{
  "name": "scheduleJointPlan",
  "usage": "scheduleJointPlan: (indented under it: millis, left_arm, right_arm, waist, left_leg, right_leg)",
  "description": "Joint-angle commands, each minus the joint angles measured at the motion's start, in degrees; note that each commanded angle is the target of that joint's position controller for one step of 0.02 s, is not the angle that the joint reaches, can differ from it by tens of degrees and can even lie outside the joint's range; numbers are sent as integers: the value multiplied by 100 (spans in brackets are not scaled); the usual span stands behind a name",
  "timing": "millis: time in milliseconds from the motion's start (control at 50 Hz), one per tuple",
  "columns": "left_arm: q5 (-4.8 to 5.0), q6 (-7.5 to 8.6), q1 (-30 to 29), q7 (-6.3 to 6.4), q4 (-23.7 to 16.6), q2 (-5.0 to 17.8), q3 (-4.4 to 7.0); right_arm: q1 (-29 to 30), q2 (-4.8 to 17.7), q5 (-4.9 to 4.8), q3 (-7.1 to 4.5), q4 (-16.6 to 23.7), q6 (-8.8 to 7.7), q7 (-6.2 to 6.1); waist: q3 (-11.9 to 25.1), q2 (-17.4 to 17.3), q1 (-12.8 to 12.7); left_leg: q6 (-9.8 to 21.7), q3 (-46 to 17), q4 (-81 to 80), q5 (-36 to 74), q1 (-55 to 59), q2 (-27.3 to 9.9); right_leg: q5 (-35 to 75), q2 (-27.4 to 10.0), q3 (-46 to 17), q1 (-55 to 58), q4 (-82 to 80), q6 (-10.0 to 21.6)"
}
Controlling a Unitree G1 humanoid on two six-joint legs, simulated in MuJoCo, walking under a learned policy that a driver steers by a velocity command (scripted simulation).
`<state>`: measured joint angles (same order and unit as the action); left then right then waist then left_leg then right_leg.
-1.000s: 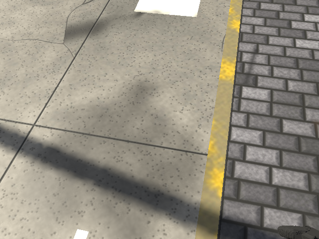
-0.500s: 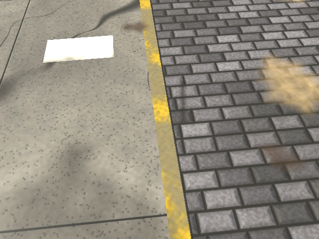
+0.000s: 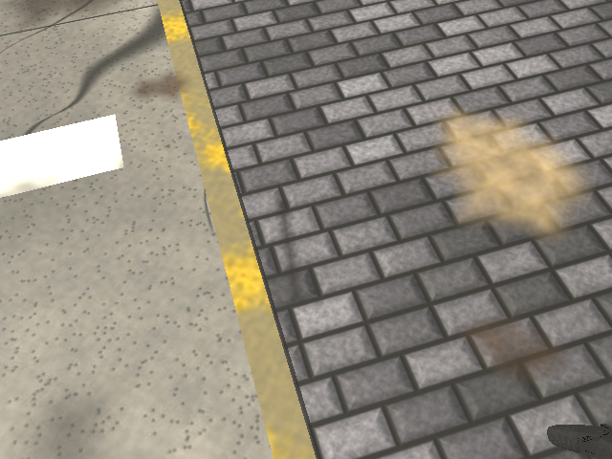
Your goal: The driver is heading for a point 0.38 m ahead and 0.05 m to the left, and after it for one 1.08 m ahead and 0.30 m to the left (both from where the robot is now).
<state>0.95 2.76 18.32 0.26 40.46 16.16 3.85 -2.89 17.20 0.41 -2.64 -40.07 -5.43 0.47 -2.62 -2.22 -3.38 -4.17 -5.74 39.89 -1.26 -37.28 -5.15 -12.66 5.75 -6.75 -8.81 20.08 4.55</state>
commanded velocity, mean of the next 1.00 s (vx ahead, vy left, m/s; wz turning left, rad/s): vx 0.22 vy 0.00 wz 0.22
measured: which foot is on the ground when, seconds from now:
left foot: up 0.00-0.12, down 0.14-0.62, up 0.64-1.00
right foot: down 0.00-0.16, up 0.18-0.60, down 0.62-1.00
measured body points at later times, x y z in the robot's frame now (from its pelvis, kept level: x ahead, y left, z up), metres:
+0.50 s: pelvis +0.24 +0.06 +0.00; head +0.29 +0.08 +0.45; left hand +0.46 +0.30 -0.09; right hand +0.28 -0.22 -0.12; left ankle +0.23 +0.15 -0.75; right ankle +0.36 -0.09 -0.71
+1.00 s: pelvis +0.30 +0.07 -0.01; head +0.33 +0.09 +0.44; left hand +0.36 +0.38 -0.12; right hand +0.54 -0.15 -0.10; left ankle +0.28 +0.18 -0.74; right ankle +0.38 -0.06 -0.75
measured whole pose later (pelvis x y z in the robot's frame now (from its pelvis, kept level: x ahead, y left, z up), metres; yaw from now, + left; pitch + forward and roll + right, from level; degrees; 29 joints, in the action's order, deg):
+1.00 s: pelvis +0.30 +0.07 -0.01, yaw +19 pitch +1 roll -1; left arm 0.4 -0.7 7.5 1.6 41.4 16.9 4.1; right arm -10.1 17.8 -0.8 -3.9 -37.6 3.9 0.5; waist -3.2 0.3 -0.6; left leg -1.5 1.1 37.9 -16.8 -20.0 -2.1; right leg -11.2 -4.9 7.3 -17.2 27.9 -1.4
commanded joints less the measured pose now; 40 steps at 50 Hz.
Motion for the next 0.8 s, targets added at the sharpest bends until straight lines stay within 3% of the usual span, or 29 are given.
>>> scheduleJointPlan:
  millis: [20,100,120,140,160,180,200,220,240,260,280,320,360,400,420,520,580,600,620,640,660,680,700,740,800]
  left_arm:
    - [23,66,159,48,-238,934,251]
    - [2,42,204,48,-122,895,245]
    - [-5,19,124,43,-129,866,238]
    - [-33,10,109,32,-151,714,182]
    - [-110,0,192,32,-249,450,67]
    - [38,80,1176,24,-276,0,-60]
    - [139,110,1035,43,-178,514,0]
    - [156,116,240,48,-292,871,93]
    - [34,124,-287,73,-438,838,75]
    - [-108,154,-539,78,-528,770,80]
    - [-169,166,-478,69,-541,706,93]
    - [-199,152,-285,66,-496,434,31]
    - [-195,122,-387,91,-510,236,-44]
    - [-165,70,-612,116,-520,225,-65]
    - [-142,36,-746,126,-527,266,-54]
    - [-91,-30,-1455,98,-690,364,-7]
    - [-86,82,-1231,41,-617,494,77]
    - [-139,131,-1049,53,-572,611,119]
    - [-253,133,-754,126,-590,981,202]
    - [-341,23,-752,157,-626,1161,232]
    - [-244,-48,-611,134,-561,865,201]
    - [-207,-62,-796,129,-621,583,116]
    - [-196,-88,-1073,124,-629,490,84]
    - [-194,-138,-1403,123,-611,554,82]
    - [-236,-183,-1384,170,-513,656,136]
  right_arm:
    - [421,331,-73,-41,388,-107,76]
    - [241,623,-82,-165,405,-196,135]
    - [-58,673,-71,-210,328,-213,126]
    - [-614,828,-31,-302,183,-235,99]
    - [-1441,1097,45,-367,99,-251,71]
    - [-1968,1648,70,-513,-139,-187,108]
    - [-2120,1126,-117,-409,-206,-172,167]
    - [-1799,771,-122,-304,-138,-155,145]
    - [-1405,668,-32,-235,-71,-111,135]
    - [-1153,555,5,-180,-56,-80,137]
    - [-1049,465,35,-131,-46,-82,122]
    - [-1070,366,-3,-84,-145,-83,98]
    - [-1131,643,-39,-167,-253,-37,29]
    - [-1171,967,-107,-283,-295,93,-49]
    - [-1212,1020,-142,-309,-311,158,-81]
    - [-1401,930,-218,-330,-363,419,-200]
    - [-1078,886,-229,-340,-186,522,-259]
    - [-1024,758,-212,-306,-106,529,-266]
    - [-1085,446,-91,-207,36,504,-256]
    - [-1866,155,-61,-127,32,463,-235]
    - [-2042,665,-91,-226,-49,486,-213]
    - [-1809,996,-155,-357,-100,564,-223]
    - [-1650,1000,-173,-398,-113,672,-256]
    - [-1526,827,-157,-383,-33,852,-276]
    - [-1300,505,-156,-292,200,883,-237]
  waist:
    - [287,791,-113]
    - [196,980,68]
    - [248,1011,257]
    - [570,914,527]
    - [1392,342,841]
    - [2031,-1599,465]
    - [1835,-1219,702]
    - [1021,-570,852]
    - [598,-153,746]
    - [280,-78,610]
    - [345,-204,431]
    - [586,-343,259]
    - [719,-326,243]
    - [845,-344,301]
    - [870,-351,342]
    - [710,-435,527]
    - [679,-491,268]
    - [775,-384,184]
    - [1240,337,197]
    - [1565,1643,536]
    - [1704,1571,432]
    - [1341,1060,383]
    - [1091,825,443]
    - [742,913,526]
    - [701,1134,455]
  left_leg:
    - [7,342,-716,803,986,357]
    - [404,257,-1069,48,1060,320]
    - [533,381,-1225,-111,1421,385]
    - [707,428,-1315,-143,2196,393]
    - [1048,-454,-1228,-198,3549,-418]
    - [2099,-3193,-1813,-1336,5437,-1622]
    - [2166,-4229,-2412,-3096,5493,-1767]
    - [1884,-3399,-2495,-3144,4832,-1541]
    - [1743,-2638,-2479,-2026,4077,-1259]
    - [1762,-2082,-2458,-507,3481,-1035]
    - [1720,-1640,-2400,866,3191,-843]
    - [1731,-1013,-2269,2834,3083,-585]
    - [1804,-718,-2212,3662,3003,-528]
    - [1747,-589,-2157,3572,2871,-451]
    - [1687,-584,-2138,3360,2812,-415]
    - [1502,-1049,-1856,2025,2831,-369]
    - [1301,-1496,-1429,1091,2824,-199]
    - [1092,-1460,-1092,649,2582,40]
    - [813,-1083,-66,-534,1925,408]
    - [463,-361,1132,-3810,645,1187]
    - [222,-150,2203,-4062,306,872]
    - [78,-152,2779,-3640,174,687]
    - [-34,-86,2951,-3252,119,576]
    - [-182,53,2913,-2707,375,464]
    - [-229,369,2202,-2329,649,421]
  right_leg:
    - [727,-1201,-763,-472,-497,791]
    - [823,-1633,-1268,232,27,633]
    - [1199,-1569,-1241,271,303,542]
    - [1810,-1268,-1046,221,1027,394]
    - [1135,-897,-669,-353,2583,174]
    - [-1584,32,-69,-2449,4678,-304]
    - [-2008,-171,-432,-3405,5410,-331]
    - [-1495,-440,-402,-3667,5579,-277]
    - [-1082,-672,-98,-3479,5386,-291]
    - [-873,-803,22,-3306,5047,-344]
    - [-774,-921,56,-2906,4758,-400]
    - [-854,-915,201,-2463,4081,-572]
    - [-700,-781,365,-2239,3261,-735]
    - [-181,-623,429,-1935,2646,-807]
    - [113,-554,415,-1820,2410,-825]
    - [441,-361,214,-1649,1498,-813]
    - [776,-349,164,-1034,436,-625]
    - [1532,-617,97,-412,-22,-453]
    - [3105,-1694,-661,663,198,-22]
    - [4831,-2937,-1967,1646,428,1010]
    - [4239,-3273,-2469,1448,269,1408]
    - [3624,-2865,-1877,1131,232,1240]
    - [3087,-2490,-1304,771,173,992]
    - [2524,-2151,-647,-4,-68,841]
    - [2387,-2010,-84,-181,-259,909]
